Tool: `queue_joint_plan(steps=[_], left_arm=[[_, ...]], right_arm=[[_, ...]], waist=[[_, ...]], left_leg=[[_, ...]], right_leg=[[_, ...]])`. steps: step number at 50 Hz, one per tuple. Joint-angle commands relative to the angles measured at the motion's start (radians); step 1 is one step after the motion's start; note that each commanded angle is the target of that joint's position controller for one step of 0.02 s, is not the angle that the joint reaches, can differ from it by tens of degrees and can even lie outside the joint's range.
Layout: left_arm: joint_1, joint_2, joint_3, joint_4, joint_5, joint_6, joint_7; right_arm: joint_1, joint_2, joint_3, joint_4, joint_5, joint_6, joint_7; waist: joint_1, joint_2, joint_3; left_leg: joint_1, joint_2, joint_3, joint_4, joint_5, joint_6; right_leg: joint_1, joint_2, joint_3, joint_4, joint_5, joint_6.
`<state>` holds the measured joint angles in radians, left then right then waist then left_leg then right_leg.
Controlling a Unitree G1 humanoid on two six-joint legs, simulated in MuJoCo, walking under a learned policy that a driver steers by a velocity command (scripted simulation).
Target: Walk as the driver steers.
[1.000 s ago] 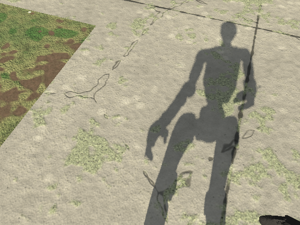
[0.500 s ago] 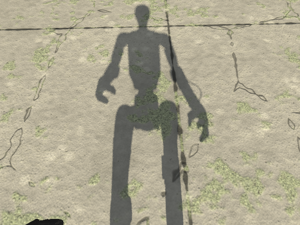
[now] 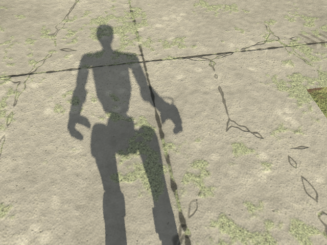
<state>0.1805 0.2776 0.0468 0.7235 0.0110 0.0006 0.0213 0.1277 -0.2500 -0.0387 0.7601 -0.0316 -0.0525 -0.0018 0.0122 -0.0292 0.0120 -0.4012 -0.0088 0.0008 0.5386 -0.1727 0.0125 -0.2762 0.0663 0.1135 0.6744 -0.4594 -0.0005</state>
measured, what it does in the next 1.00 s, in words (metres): stands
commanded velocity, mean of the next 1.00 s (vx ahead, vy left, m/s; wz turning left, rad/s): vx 0.01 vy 0.00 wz -0.03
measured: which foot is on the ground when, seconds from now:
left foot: down 0.00-1.00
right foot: down 0.00-1.00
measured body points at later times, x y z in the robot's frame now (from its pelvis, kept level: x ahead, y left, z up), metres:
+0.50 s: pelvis +0.03 -0.01 +0.00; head +0.04 -0.01 +0.45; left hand +0.10 +0.25 -0.13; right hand +0.16 -0.26 -0.12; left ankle +0.07 +0.12 -0.73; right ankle -0.02 -0.13 -0.73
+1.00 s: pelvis +0.03 -0.01 +0.01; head +0.04 -0.01 +0.46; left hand +0.05 +0.24 -0.14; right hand +0.10 -0.27 -0.14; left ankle +0.07 +0.12 -0.73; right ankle -0.02 -0.13 -0.73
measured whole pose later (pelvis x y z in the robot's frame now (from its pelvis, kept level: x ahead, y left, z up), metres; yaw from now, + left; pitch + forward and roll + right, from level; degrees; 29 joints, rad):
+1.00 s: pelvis +0.03 -0.01 +0.01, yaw +1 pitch -2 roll +0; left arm 0.27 0.20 0.02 1.03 0.01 -0.01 0.04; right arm 0.14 -0.23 -0.04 1.07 0.00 0.01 -0.04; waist -0.01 0.01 0.04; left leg -0.28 0.01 -0.02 0.51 -0.21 -0.01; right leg -0.12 0.01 0.04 0.50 -0.35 0.00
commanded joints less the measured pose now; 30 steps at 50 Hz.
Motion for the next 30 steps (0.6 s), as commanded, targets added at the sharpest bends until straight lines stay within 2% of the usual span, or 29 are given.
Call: queue_joint_plan(steps=[1,2,4,5,6,7,8,9,12,14,20,30], left_arm=[[0.061,0.109,0.031,-0.035,-0.008,0.025,0.011],[0.065,0.101,0.030,-0.026,-0.007,0.039,0.008],[0.098,0.058,0.020,0.009,-0.007,0.045,0.001],[0.084,0.064,0.021,0.019,0.000,0.045,-0.001],[0.067,0.084,0.024,0.012,0.008,0.047,-0.002],[0.057,0.113,0.030,0.017,0.005,0.048,-0.003],[0.055,0.094,0.027,0.022,0.003,0.042,-0.005],[0.047,0.074,0.022,0.027,0.004,0.033,-0.005],[0.046,0.079,0.024,0.045,0.006,0.006,0.001],[0.061,0.076,0.022,0.059,0.002,-0.002,0.003],[0.086,0.068,0.018,0.096,-0.002,-0.004,0.009],[0.101,0.053,0.012,0.164,-0.004,-0.012,0.013]], right_arm=[[0.009,-0.118,-0.018,-0.049,0.010,0.002,0.003],[-0.024,-0.132,-0.021,-0.053,0.013,0.006,0.003],[-0.090,-0.127,-0.018,-0.057,0.018,0.020,0.004],[-0.059,-0.119,-0.017,-0.046,0.019,0.022,0.006],[-0.037,-0.114,-0.014,-0.037,0.018,0.020,0.008],[-0.019,-0.121,-0.016,-0.035,0.015,0.017,0.011],[-0.041,-0.117,-0.015,-0.034,0.011,0.016,0.012],[-0.056,-0.107,-0.012,-0.034,0.012,0.014,0.010],[-0.041,-0.092,-0.012,-0.016,0.022,0.013,0.000],[-0.035,-0.090,-0.014,-0.002,0.025,0.016,-0.003],[-0.040,-0.088,-0.020,0.045,0.026,0.033,-0.007],[-0.033,-0.095,-0.026,0.144,0.030,0.046,-0.022]], waist=[[0.005,0.206,-0.167],[0.016,0.194,-0.152],[0.053,0.179,-0.118],[0.033,0.169,-0.110],[0.016,0.142,-0.098],[-0.017,0.085,-0.066],[-0.010,0.062,-0.044],[-0.009,0.053,-0.036],[-0.019,0.009,-0.057],[-0.020,0.004,-0.065],[-0.016,0.012,-0.028],[-0.014,0.026,-0.012]], left_leg=[[0.293,0.311,-0.377,-0.153,0.434,0.226],[0.245,0.294,-0.346,-0.165,0.353,0.199],[0.140,0.202,-0.224,-0.167,0.184,0.120],[0.118,0.164,-0.184,-0.164,0.085,0.086],[0.099,0.139,-0.159,-0.159,-0.028,0.055],[0.103,0.098,-0.117,-0.162,-0.125,0.032],[0.135,0.082,-0.094,-0.146,-0.144,0.017],[0.156,0.080,-0.089,-0.124,-0.107,0.016],[0.208,0.071,-0.065,-0.056,0.098,0.030],[0.232,0.066,-0.057,-0.037,0.148,0.032],[0.234,0.057,-0.052,-0.037,0.153,0.023],[0.247,0.051,-0.051,-0.053,0.154,0.012]], right_leg=[[-0.104,-0.067,-0.002,0.079,-0.058,0.043],[-0.065,-0.084,-0.001,0.046,-0.026,0.047],[0.077,-0.081,-0.040,-0.172,0.157,0.034],[0.119,-0.075,-0.043,-0.204,0.248,0.026],[0.125,-0.099,-0.019,-0.218,0.279,0.010],[0.065,-0.106,-0.007,-0.201,0.217,-0.020],[0.008,-0.103,-0.007,-0.209,0.151,-0.035],[-0.010,-0.105,-0.005,-0.224,0.151,-0.035],[-0.005,-0.111,0.000,-0.229,0.268,-0.018],[-0.004,-0.111,-0.001,-0.226,0.295,-0.015],[-0.007,-0.106,-0.005,-0.235,0.289,-0.014],[0.018,-0.096,-0.026,-0.251,0.308,-0.012]])
Keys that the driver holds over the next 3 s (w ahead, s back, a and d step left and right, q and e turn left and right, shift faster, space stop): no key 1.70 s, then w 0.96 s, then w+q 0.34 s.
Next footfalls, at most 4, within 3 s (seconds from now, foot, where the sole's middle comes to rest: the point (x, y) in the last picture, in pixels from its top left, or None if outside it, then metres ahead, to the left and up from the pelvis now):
2.42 right None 0.48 -0.12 -0.77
3.00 left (142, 175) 0.79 0.12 -0.77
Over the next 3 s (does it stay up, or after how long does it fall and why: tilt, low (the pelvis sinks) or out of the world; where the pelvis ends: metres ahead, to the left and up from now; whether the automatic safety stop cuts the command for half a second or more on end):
stays up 0.63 0.01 -0.01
